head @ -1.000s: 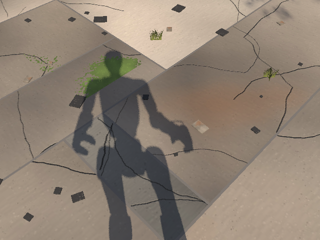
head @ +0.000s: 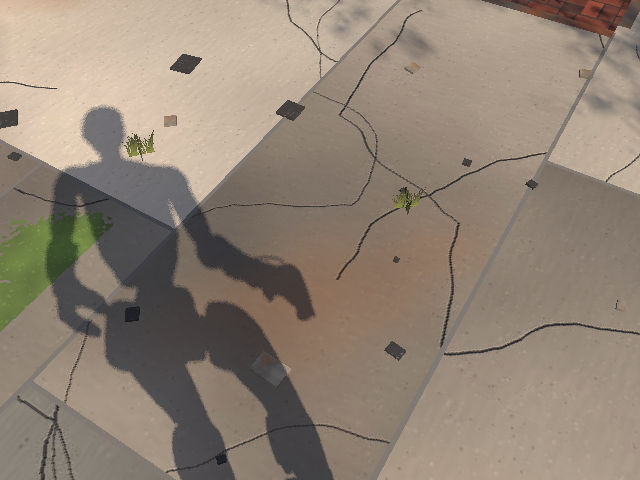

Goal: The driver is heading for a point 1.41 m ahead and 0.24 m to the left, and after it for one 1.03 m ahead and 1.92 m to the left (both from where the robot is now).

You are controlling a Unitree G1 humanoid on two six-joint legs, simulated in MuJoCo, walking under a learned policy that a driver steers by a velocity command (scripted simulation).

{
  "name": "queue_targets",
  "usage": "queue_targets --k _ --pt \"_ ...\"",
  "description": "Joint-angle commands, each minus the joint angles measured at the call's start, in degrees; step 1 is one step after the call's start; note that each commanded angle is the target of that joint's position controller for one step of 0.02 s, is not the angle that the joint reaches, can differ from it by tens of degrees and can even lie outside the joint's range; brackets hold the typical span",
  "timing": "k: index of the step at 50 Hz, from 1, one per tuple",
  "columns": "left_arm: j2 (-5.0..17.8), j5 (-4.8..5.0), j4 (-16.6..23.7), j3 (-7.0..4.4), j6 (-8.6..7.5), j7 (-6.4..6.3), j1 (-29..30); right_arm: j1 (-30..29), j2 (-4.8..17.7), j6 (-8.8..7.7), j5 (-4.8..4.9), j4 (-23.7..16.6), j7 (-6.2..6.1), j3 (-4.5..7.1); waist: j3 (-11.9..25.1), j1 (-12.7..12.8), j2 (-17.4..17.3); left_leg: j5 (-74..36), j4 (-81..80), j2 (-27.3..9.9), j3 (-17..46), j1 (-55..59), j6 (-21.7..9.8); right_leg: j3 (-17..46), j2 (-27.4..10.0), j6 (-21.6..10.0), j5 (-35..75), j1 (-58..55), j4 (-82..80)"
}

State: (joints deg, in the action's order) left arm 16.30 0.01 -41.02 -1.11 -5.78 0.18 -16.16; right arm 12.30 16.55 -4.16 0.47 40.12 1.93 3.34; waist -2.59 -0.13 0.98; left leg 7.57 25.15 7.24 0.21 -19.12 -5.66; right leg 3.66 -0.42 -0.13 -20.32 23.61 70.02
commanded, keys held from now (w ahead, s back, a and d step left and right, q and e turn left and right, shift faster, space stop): w+q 0.70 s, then w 0.06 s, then w+e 0.24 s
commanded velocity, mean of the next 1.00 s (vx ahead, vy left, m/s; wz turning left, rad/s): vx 0.50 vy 0.00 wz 0.42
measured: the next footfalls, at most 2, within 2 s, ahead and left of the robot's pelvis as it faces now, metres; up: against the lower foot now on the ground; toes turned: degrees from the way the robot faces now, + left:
right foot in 0.30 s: +0.36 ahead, -0.15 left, +0.00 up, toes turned +15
left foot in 0.82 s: +0.53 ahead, +0.20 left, +0.00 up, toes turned +30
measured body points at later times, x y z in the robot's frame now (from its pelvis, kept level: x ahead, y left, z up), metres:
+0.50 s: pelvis +0.28 -0.06 +0.01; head +0.30 -0.06 +0.46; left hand +0.31 +0.24 -0.09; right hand +0.48 -0.29 -0.10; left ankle +0.23 +0.08 -0.64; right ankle +0.33 -0.16 -0.73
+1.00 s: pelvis +0.51 +0.10 +0.01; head +0.53 +0.12 +0.45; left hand +0.45 +0.39 -0.12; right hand +0.75 -0.08 -0.09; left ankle +0.50 +0.18 -0.73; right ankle +0.55 -0.07 -0.64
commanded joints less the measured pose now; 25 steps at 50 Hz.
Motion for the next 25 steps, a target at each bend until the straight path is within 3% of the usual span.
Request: queue_targets --k 1,3,7,11,13,14,15,16,17,18,19,20,23,25 --pt "7.07 -0.95 5.69 -2.07 -0.99 -0.20 0.01 -0.14 6.59 -0.54 -0.08 -4.20 -0.99 1.74 3.91 1.60 -2.30 -8.14 -13.52 -16.37 22.60 10.23 -13.09 2.28 -4.80 1.80 1.45 12.30 -5.68" --pt "5.38 -1.39 6.46 -1.39 -0.18 -0.47 1.53 0.20 7.73 -0.57 0.31 -3.64 -1.47 2.01 2.28 1.78 -2.98 -11.09 -14.28 -14.92 18.37 3.62 -12.70 0.14 -4.69 3.67 3.40 10.48 -12.98" --pt "3.17 -1.05 8.73 -0.39 -0.50 -0.20 11.67 3.68 9.76 0.23 1.01 -2.18 -2.34 2.74 1.83 -2.43 -3.99 -5.47 -12.64 -10.41 13.84 -2.51 -8.16 -1.37 -1.03 4.93 22.30 2.35 -31.47" --pt "6.03 0.42 9.70 -1.72 -1.02 0.23 14.44 7.17 9.60 1.15 1.63 -1.01 -2.65 2.81 3.27 -3.03 -5.82 2.48 -7.13 -12.84 20.30 4.02 -5.58 1.75 0.08 4.10 22.77 -0.67 -39.28" --pt "7.36 0.68 9.32 -2.77 -1.36 0.32 12.20 6.77 9.24 1.53 1.26 -1.19 -2.64 2.82 3.78 -1.13 -7.14 3.44 -2.64 -13.78 23.22 6.35 -4.13 1.64 0.10 2.16 17.81 -4.10 -41.13" --pt "8.02 0.61 8.41 -3.46 -1.51 0.18 8.41 6.61 7.90 1.65 1.03 -1.41 -2.55 2.44 4.96 0.99 -7.27 3.01 1.01 -12.44 22.88 5.67 -2.78 0.91 -0.17 0.60 16.20 -9.48 -42.87" --pt "9.99 -0.10 7.90 -4.35 -1.76 -0.20 2.27 6.82 4.89 1.46 0.58 -2.00 -2.25 1.39 9.66 4.07 -5.05 4.29 11.45 -9.48 19.97 2.69 -0.76 4.62 -5.09 -2.32 13.53 -19.58 -43.31" --pt "14.40 -1.36 7.32 -5.43 -1.38 -0.64 -4.35 11.88 0.29 1.02 0.65 -3.19 -2.05 -0.04 18.43 4.17 7.93 19.78 30.63 -2.54 11.92 -11.74 3.10 22.80 -18.33 -9.02 5.80 -38.73 -45.28" --pt "14.62 -0.73 5.30 -5.86 -0.59 0.13 -7.84 14.26 2.72 0.71 1.94 -4.46 -2.15 -0.08 20.41 3.48 19.23 27.21 44.06 -3.53 8.87 -24.15 4.36 43.74 -25.00 -13.74 -10.73 -42.19 -51.65" --pt "10.11 -0.35 6.36 -4.76 -0.45 0.18 -4.96 11.17 7.58 1.06 2.25 -3.55 -2.38 1.23 13.05 4.54 10.48 21.73 49.61 -6.47 10.26 -27.40 5.00 39.38 -22.60 -12.00 -16.27 -36.38 -53.73" --pt "8.19 -0.36 6.45 -4.14 -0.11 0.03 -2.47 6.53 8.65 1.45 1.57 -4.30 -2.42 1.65 7.70 4.59 6.12 16.98 50.37 -8.16 8.21 -27.44 5.36 29.94 -20.27 -10.12 -9.71 -30.16 -53.69" --pt "6.72 -0.66 6.29 -3.61 0.03 0.03 -0.01 4.48 8.08 1.64 0.90 -4.78 -2.37 1.71 4.61 3.55 3.78 13.29 48.34 -9.83 7.65 -25.60 5.64 22.66 -17.50 -9.43 -1.32 -24.46 -54.48" --pt "4.84 -0.77 4.74 -3.25 -0.44 -0.14 2.19 4.09 5.38 2.53 1.22 -5.09 -1.71 1.71 1.94 1.36 6.54 8.77 44.03 -12.59 6.08 -20.83 6.03 10.63 -13.46 -9.01 9.88 -17.24 -58.24" --pt "5.81 -0.45 3.37 -3.73 -0.92 -0.12 1.53 2.41 4.00 3.00 0.93 -5.76 -1.59 1.38 1.25 1.30 5.17 6.68 41.08 -13.04 5.81 -22.00 6.45 6.62 -13.89 -10.02 14.86 -17.16 -59.82"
